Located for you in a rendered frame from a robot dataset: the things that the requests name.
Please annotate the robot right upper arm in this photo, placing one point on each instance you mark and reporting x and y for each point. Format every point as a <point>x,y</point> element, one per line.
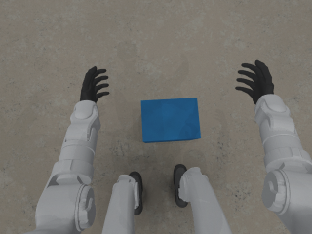
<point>289,195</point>

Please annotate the robot left shin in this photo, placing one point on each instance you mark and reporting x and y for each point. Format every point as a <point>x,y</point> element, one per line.
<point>124,177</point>

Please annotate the left robot foot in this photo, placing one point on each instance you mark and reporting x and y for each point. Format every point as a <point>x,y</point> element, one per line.
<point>137,177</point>

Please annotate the right robot hand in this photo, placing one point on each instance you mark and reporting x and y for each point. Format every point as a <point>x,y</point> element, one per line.
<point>262,80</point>

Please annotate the left robot hand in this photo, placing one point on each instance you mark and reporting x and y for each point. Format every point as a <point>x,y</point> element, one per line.
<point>90,88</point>

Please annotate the left robot forearm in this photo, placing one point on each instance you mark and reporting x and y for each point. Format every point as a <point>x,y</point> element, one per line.
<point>75,162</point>

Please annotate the robot left upper arm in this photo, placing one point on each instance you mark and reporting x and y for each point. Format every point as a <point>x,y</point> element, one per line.
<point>65,209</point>

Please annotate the carton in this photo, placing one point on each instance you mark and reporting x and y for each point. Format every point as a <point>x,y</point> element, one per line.
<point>168,120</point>

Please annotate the right robot forearm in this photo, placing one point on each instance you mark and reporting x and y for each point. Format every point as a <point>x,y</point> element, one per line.
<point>279,137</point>

